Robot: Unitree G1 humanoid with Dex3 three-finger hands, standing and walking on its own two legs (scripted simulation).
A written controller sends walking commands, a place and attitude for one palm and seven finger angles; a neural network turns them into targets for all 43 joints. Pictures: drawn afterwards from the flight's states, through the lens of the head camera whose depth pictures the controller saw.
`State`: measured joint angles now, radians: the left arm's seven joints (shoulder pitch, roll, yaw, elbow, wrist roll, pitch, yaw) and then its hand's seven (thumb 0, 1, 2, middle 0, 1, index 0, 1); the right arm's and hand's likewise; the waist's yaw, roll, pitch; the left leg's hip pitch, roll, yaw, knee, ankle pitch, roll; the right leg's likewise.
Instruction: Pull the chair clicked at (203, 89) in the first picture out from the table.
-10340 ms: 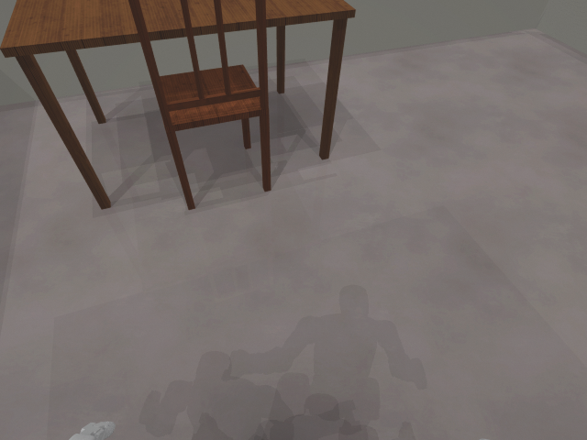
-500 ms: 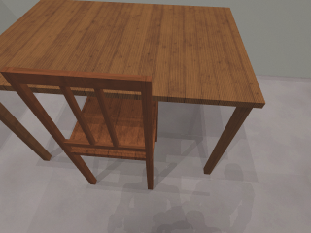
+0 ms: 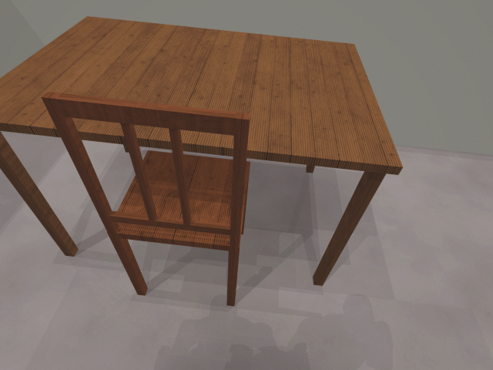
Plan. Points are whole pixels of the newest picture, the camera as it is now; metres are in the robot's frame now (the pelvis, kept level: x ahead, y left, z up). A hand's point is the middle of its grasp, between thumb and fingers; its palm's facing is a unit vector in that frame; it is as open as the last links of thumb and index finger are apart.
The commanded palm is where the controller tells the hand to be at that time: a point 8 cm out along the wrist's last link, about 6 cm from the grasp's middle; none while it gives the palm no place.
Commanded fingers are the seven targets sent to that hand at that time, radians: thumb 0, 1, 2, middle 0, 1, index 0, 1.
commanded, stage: come to a stop and stand still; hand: left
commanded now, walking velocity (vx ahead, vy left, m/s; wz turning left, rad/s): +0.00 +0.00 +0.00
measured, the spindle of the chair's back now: (141, 177) +0.54 +0.29 -0.06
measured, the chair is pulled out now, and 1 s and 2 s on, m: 0.00 0.00 0.00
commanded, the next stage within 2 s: look again from close up in 0.38 s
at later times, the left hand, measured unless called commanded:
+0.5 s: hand out of the picture -0.05 +0.18 -0.18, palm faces +0.00 -0.99 -0.16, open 7.4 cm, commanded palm none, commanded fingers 0.00 0.90 0.90 -0.20 -0.30 -0.20 -0.30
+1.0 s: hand out of the picture +0.00 +0.18 -0.17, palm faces -0.02 -0.98 -0.18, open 7.4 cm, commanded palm none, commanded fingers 0.00 0.90 0.90 -0.20 -0.30 -0.20 -0.30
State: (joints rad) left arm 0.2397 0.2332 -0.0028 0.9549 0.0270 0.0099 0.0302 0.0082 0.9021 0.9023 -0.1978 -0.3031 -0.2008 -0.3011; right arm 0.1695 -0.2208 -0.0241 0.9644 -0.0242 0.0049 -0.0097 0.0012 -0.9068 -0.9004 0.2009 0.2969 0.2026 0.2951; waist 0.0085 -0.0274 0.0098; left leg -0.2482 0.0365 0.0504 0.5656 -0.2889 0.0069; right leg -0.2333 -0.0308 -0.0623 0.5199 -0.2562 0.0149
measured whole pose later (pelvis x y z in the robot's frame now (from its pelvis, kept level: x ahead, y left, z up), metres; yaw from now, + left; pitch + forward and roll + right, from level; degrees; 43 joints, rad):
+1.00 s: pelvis +0.00 +0.02 +0.01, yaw -2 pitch -1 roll +0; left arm 0.31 0.14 0.00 1.08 0.02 -0.01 0.04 0.01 0.91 0.90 -0.20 -0.30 -0.20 -0.30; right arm 0.26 -0.14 -0.01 1.13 -0.01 0.00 -0.02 0.00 -0.91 -0.90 0.20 0.30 0.20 0.30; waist 0.00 -0.01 0.04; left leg -0.21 0.01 0.10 0.47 -0.25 0.03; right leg -0.23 -0.06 -0.01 0.46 -0.21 0.04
